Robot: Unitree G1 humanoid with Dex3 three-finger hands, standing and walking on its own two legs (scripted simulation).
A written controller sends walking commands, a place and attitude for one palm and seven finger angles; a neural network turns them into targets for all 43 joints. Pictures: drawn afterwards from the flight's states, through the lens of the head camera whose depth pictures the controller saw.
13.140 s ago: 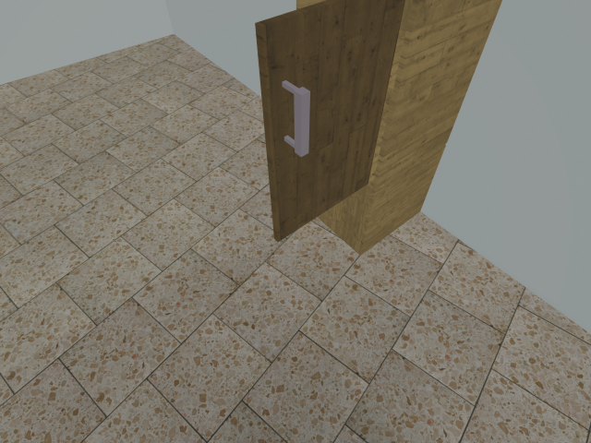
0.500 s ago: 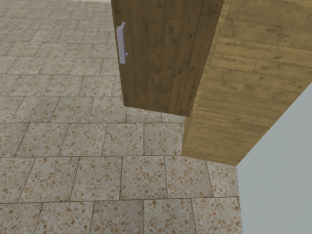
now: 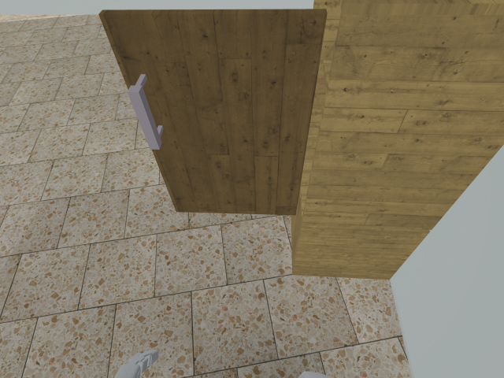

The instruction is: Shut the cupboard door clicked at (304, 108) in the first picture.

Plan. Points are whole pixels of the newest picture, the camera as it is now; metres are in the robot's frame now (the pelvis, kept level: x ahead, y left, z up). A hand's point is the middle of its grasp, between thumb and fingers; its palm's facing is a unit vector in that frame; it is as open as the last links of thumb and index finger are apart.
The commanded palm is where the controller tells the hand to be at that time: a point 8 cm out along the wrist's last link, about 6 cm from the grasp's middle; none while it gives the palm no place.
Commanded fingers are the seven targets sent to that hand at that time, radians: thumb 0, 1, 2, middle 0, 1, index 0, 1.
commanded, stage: take the last steps up to it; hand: left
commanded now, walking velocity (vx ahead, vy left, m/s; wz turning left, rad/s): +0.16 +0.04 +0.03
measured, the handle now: (149, 113) +0.59 +0.22 +0.08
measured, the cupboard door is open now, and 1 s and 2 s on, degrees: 91 91 91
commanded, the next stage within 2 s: come to a stop and stand still in 0.04 s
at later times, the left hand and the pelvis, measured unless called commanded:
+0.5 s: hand out of the picture +0.10 +0.22 -0.17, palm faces +0.04 -0.98 -0.18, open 7.3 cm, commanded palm none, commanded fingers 0.00 0.90 0.90 -0.20 -0.30 -0.20 -0.30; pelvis +0.10 +0.04 +0.01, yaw -1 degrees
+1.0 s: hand out of the picture +0.12 +0.18 -0.16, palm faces +0.01 -0.98 -0.17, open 7.3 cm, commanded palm none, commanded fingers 0.00 0.90 0.90 -0.20 -0.30 -0.20 -0.30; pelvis +0.07 +0.00 +0.01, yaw -1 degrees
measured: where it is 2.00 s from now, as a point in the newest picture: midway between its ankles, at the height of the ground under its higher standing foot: outside the picture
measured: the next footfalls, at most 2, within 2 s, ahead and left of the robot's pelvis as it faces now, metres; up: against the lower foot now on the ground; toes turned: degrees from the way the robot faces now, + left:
left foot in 0.28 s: +0.18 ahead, +0.14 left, +0.00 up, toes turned +5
right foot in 0.72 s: +0.09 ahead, -0.15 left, +0.00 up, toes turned -3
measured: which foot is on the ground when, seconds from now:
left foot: up 0.00-0.26, down 0.28-0.72, up 0.74-0.90, down 0.92-1.00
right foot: down 0.00-0.38, up 0.40-0.70, down 0.72-1.00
